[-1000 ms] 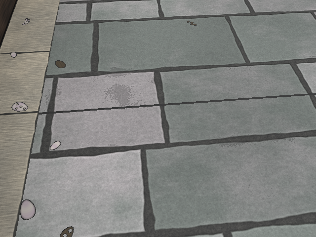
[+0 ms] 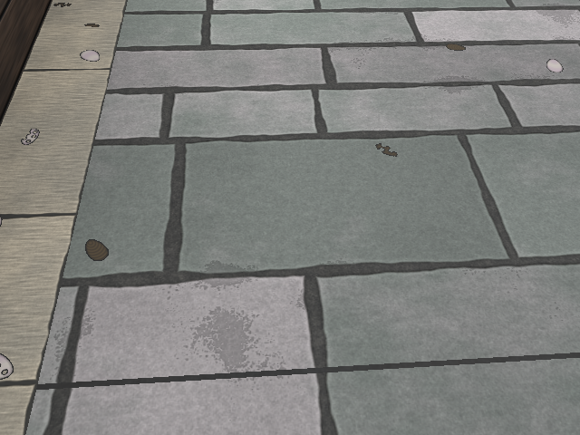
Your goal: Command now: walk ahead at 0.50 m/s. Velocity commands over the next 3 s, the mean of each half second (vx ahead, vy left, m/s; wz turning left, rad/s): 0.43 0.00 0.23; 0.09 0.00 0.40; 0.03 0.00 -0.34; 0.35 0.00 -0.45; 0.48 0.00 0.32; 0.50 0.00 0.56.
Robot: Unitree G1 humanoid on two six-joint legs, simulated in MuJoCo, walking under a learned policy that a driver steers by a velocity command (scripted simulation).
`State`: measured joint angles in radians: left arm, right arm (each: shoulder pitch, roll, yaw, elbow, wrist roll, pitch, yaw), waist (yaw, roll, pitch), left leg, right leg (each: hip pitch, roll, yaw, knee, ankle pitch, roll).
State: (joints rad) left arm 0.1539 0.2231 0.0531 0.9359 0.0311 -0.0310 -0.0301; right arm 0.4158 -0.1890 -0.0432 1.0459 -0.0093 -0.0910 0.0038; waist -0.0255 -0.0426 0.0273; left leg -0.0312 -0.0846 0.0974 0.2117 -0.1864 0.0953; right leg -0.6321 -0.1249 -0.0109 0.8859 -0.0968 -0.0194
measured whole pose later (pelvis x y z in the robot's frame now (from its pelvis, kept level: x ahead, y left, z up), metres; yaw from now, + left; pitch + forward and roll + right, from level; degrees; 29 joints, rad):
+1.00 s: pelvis +0.34 -0.01 -0.01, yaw +20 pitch +0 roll -1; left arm 0.19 0.23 0.06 0.87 0.02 0.05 0.03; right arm 0.18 -0.21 -0.05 0.86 -0.03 0.00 -0.01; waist -0.01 -0.03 0.05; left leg -0.31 -0.08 0.04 0.39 -0.09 0.11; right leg -0.44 -0.05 0.01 0.92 -0.40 0.02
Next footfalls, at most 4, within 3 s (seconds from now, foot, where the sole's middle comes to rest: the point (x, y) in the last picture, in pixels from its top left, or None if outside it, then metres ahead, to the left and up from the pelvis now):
0.22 right None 0.30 -0.12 -0.78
0.72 left None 0.42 0.08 -0.78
1.18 right None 0.39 -0.12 -0.78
1.54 left None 0.36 0.09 -0.78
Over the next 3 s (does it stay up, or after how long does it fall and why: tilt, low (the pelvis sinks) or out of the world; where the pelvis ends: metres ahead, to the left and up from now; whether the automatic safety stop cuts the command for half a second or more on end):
stays up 1.03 -0.03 -0.01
